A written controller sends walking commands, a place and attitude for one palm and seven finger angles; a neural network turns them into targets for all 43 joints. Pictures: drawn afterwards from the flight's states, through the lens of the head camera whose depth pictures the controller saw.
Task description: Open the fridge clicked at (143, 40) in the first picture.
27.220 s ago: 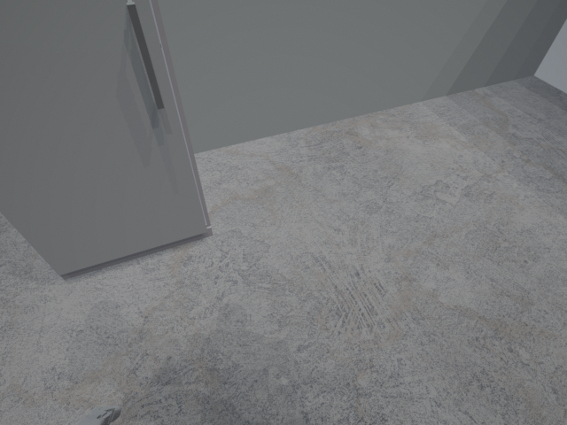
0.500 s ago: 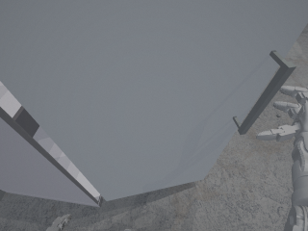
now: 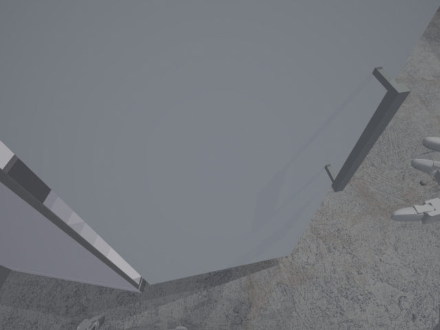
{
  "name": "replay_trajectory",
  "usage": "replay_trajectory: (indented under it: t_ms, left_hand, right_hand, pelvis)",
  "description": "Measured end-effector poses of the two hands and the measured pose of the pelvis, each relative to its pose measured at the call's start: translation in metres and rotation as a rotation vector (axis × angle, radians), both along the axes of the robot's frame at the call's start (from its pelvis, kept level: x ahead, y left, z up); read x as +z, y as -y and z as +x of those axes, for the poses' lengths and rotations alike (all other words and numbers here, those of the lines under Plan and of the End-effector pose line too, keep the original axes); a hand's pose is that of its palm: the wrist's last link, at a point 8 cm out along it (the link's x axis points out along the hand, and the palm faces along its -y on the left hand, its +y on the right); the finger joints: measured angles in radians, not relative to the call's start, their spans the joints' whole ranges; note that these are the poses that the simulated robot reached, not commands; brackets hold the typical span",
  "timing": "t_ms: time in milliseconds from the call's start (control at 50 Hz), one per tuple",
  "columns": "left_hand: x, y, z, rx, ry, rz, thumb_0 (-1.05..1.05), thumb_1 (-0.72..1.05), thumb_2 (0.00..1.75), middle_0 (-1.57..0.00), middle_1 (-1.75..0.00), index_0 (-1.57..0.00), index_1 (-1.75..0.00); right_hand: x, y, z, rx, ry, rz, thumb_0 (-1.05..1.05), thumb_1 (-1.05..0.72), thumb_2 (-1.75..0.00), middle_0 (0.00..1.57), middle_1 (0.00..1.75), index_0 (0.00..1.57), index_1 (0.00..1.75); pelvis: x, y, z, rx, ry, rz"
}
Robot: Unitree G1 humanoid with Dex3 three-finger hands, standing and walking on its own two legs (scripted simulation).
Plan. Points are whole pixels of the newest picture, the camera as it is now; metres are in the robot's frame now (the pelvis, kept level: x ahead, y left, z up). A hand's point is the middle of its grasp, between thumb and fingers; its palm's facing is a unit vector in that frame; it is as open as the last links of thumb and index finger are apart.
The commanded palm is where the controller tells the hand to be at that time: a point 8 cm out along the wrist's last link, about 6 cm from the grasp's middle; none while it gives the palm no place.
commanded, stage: slip the hand off the handle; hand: right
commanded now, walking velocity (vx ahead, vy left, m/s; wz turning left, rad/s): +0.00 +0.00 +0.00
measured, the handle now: (355, 140) +0.43 -0.19 +0.11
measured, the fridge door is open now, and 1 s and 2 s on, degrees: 70 70 70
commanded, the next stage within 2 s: draw the hand back to the body in 0.46 s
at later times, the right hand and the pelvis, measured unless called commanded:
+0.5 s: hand (439, 230) +0.29 -0.30 +0.08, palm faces +0.27 +0.94 -0.20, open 14.7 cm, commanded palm +0.25 -0.33 +0.10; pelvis +0.00 +0.00 +0.00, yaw -2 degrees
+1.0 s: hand out of the picture +0.24 -0.28 +0.13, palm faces +0.01 +1.00 -0.07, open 14.7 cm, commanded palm +0.20 -0.32 +0.14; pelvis -0.01 +0.02 +0.00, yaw -2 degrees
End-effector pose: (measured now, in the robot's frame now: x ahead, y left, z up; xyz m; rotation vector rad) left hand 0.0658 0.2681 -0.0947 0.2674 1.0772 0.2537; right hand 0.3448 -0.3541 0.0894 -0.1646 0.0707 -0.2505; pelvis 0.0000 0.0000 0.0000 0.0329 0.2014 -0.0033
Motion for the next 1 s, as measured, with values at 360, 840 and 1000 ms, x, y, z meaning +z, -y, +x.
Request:
replay_trajectory:
  t_ms: [360,840,1000]
  left_hand:
    - [0.017,0.04,0.085,-0.156,0.276,-0.047,0.01,0.9,0.9,-0.2,-0.3,-0.2,-0.3]
    - [0.033,-0.005,0.082,-0.151,0.419,-0.006,0.01,0.9,0.9,-0.2,-0.3,-0.2,-0.3]
    - [0.039,-0.011,0.074,-0.147,0.465,-0.006,0.01,0.9,0.9,-0.2,-0.3,-0.2,-0.3]
  right_hand:
    - [0.003,-0.003,-0.066,-0.027,0.009,-0.016,-0.02,0.55,-0.2,0.25,1.15,0.25,1.15]
    - [0.041,-0.016,-0.104,0.269,0.076,0.098,-0.02,0.55,-0.2,0.25,1.15,0.25,1.15]
    - [0.041,-0.016,-0.129,0.246,0.055,0.093,-0.02,0.55,-0.2,0.25,1.15,0.25,1.15]
  pelvis:
    - [0.002,0.008,-0.001,-0.033,0.061,0.002]
    - [0.003,-0.023,-0.008,-0.046,0.118,-0.013]
    - [0.004,-0.02,-0.011,-0.033,0.117,-0.014]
